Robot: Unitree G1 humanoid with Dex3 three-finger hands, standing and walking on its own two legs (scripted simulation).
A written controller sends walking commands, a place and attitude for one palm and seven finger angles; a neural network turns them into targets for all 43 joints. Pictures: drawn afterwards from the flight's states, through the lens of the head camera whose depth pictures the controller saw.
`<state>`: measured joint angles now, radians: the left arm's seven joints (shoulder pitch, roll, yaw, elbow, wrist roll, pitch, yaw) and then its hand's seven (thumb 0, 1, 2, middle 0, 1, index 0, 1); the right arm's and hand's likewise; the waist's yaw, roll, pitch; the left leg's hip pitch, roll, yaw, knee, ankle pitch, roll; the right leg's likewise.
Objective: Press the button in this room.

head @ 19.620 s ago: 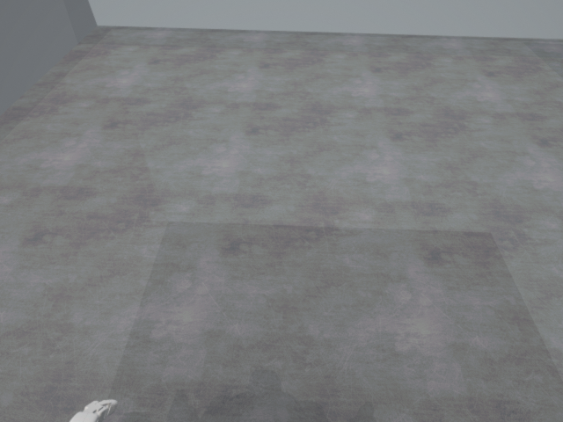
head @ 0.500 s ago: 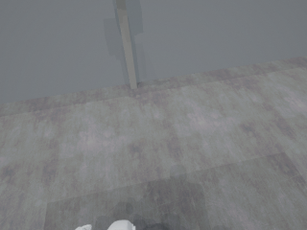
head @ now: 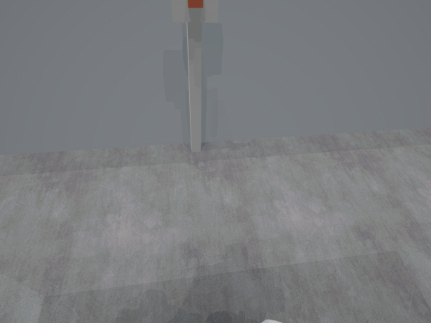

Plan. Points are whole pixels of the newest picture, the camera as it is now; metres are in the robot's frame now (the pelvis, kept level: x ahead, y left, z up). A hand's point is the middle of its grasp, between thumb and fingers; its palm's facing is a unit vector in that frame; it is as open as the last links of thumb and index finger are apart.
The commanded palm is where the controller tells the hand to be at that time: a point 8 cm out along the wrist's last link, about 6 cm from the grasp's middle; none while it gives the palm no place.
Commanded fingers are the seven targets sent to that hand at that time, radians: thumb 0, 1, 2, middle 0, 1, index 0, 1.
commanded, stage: turn or walk to find it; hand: left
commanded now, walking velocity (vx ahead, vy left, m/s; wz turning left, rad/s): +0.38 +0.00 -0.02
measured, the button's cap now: out of the picture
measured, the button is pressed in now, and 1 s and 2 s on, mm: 0 0 0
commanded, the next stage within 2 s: stand and wait in 0.60 s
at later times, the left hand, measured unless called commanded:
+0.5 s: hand (183, 254) +0.29 +0.10 -0.15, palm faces +0.03 -0.97 -0.24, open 7.2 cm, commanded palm none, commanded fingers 0.00 0.90 0.90 -0.20 -0.30 -0.20 -0.30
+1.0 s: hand (183, 258) +0.29 +0.10 -0.18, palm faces +0.10 -0.99 -0.11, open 7.3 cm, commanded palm none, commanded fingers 0.00 0.90 0.90 -0.20 -0.30 -0.20 -0.30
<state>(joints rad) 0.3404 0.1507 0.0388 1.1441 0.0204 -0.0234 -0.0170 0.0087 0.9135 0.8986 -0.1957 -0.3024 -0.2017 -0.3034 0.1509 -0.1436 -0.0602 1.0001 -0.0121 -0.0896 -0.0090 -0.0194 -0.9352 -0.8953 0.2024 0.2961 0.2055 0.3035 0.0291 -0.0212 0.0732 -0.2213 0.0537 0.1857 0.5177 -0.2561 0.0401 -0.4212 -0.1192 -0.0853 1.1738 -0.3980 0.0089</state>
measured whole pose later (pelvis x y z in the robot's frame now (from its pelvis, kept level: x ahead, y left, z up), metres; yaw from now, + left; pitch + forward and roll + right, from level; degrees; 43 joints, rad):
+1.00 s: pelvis +0.36 -0.04 +0.00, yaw +0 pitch -2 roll -1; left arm 0.34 0.11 0.00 1.18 0.01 -0.02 0.03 0.01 0.91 0.90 -0.20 -0.30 -0.20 -0.30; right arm 0.08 -0.11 -0.01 1.05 -0.01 -0.05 -0.02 -0.01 -0.92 -0.90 0.20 0.30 0.20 0.30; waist 0.06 -0.03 0.10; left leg -0.29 0.05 0.18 0.53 -0.20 0.06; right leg -0.25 -0.08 -0.10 0.87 -0.57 0.03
